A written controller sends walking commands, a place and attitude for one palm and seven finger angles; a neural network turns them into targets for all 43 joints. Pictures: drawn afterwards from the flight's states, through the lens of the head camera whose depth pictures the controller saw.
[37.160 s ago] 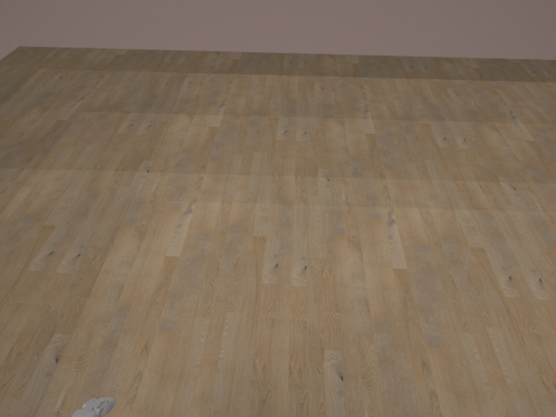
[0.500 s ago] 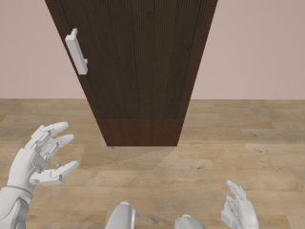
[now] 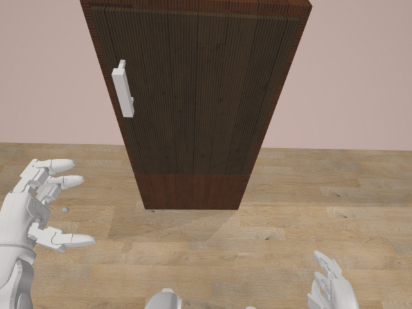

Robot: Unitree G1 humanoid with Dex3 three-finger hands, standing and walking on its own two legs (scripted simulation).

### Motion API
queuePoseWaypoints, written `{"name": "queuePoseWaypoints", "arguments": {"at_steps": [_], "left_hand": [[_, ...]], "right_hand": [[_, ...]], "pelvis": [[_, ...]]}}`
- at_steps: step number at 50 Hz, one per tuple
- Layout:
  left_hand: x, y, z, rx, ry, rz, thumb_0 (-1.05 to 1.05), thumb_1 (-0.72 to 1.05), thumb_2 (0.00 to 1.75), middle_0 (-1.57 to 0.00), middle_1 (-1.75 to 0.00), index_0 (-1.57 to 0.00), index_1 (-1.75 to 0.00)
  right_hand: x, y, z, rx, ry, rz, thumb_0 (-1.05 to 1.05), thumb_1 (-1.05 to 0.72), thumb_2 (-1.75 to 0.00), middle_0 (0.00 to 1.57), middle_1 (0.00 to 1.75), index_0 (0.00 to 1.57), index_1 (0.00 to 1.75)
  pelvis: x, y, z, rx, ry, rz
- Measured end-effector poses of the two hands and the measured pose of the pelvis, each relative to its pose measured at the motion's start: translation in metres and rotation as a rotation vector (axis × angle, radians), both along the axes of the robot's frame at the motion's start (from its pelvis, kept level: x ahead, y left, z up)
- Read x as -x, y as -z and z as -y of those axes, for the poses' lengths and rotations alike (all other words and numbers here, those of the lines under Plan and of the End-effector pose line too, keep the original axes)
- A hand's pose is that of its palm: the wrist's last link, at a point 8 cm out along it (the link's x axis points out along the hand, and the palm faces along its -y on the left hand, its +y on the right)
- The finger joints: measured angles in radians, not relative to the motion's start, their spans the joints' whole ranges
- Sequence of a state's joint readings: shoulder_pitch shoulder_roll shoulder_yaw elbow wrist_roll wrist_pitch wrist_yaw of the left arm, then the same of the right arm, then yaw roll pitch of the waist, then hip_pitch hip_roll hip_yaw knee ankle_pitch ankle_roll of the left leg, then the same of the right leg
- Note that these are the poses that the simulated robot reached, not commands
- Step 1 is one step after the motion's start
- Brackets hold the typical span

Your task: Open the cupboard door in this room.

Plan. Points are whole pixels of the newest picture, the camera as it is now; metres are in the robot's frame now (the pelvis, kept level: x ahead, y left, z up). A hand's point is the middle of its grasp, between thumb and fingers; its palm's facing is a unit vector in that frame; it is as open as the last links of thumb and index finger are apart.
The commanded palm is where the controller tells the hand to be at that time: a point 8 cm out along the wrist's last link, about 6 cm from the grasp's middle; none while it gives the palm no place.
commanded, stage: raise the hand with hooked fingers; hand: left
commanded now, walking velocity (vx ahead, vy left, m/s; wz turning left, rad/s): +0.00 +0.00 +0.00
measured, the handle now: (125, 89) +0.58 +0.24 +0.07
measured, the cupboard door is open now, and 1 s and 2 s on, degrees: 0 0 0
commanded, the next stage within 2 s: move the hooked fingers beside the handle in 0.88 s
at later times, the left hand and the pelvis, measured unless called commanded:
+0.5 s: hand (65, 180) +0.30 +0.27 +0.09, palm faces +0.08 -1.00 -0.03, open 14.0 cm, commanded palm +0.27 +0.31 +0.09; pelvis +0.01 -0.01 +0.02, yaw +0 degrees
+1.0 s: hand (77, 181) +0.30 +0.25 +0.09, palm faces +0.11 -0.99 -0.01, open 14.0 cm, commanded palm +0.28 +0.29 +0.09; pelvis +0.01 -0.03 +0.02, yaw +0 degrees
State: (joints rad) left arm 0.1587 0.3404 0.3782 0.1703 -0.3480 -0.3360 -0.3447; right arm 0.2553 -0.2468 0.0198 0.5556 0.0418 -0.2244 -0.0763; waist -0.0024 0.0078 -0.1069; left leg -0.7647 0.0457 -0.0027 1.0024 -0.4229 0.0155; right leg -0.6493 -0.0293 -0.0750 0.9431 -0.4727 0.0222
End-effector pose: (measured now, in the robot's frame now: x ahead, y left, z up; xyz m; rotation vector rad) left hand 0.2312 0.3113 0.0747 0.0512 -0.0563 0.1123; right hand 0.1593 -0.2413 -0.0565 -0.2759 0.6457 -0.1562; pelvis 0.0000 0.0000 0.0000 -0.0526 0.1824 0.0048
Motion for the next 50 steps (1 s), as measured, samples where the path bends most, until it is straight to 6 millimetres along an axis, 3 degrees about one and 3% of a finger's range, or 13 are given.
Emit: {"name": "queuePoseWaypoints", "arguments": {"at_steps": [4, 11, 17, 24, 36, 50], "left_hand": [[-0.006, 0.0, -0.01, 0.012, -0.01, -0.054, -0.01, -0.4, 0.34, -0.29, -1.14, -0.29, -1.14], [-0.016, -0.003, -0.01, 0.007, 0.018, -0.088, -0.01, -0.47, 0.31, -0.29, -1.19, -0.3, -1.19], [-0.031, -0.021, -0.018, -0.001, -0.01, -0.021, -0.01, -0.49, 0.3, -0.3, -1.2, -0.3, -1.2], [-0.046, -0.022, -0.013, 0.027, 0.03, -0.085, -0.01, -0.5, 0.3, -0.29, -1.2, -0.3, -1.2], [-0.045, -0.014, 0.006, 0.029, 0.004, -0.056, -0.01, -0.5, 0.3, -0.3, -1.2, -0.3, -1.2], [-0.043, -0.02, 0.011, 0.041, 0.003, -0.055, -0.01, -0.5, 0.3, -0.3, -1.2, -0.3, -1.2]], "right_hand": [[-0.011, -0.004, -0.011, -0.021, -0.034, 0.014, 0.01, -0.9, -0.89, 0.2, 0.3, 0.2, 0.3], [-0.012, -0.003, -0.017, -0.026, -0.051, -0.011, 0.01, -0.9, -0.89, 0.21, 0.3, 0.21, 0.3], [-0.002, 0.002, -0.01, -0.024, -0.032, -0.065, 0.01, -0.9, -0.89, 0.21, 0.3, 0.21, 0.3], [0.011, 0.003, 0.008, -0.019, 0.014, -0.105, 0.01, -0.9, -0.89, 0.21, 0.3, 0.21, 0.3], [0.016, 0.003, 0.031, -0.002, 0.04, -0.128, 0.01, -0.91, -0.89, 0.2, 0.3, 0.2, 0.3], [0.005, 0.005, 0.028, -0.038, 0.024, -0.097, 0.01, -0.91, -0.89, 0.2, 0.3, 0.2, 0.3]], "pelvis": [[-0.002, -0.004, -0.003, 0.003, -0.007, 0.008], [-0.004, -0.008, -0.004, 0.0, -0.005, 0.018], [-0.005, -0.012, 0.0, -0.004, -0.005, 0.024], [-0.009, -0.016, 0.006, -0.012, 0.001, 0.022], [-0.01, -0.016, 0.019, -0.023, 0.01, 0.021], [-0.009, -0.016, 0.025, -0.03, 0.011, 0.027]]}}
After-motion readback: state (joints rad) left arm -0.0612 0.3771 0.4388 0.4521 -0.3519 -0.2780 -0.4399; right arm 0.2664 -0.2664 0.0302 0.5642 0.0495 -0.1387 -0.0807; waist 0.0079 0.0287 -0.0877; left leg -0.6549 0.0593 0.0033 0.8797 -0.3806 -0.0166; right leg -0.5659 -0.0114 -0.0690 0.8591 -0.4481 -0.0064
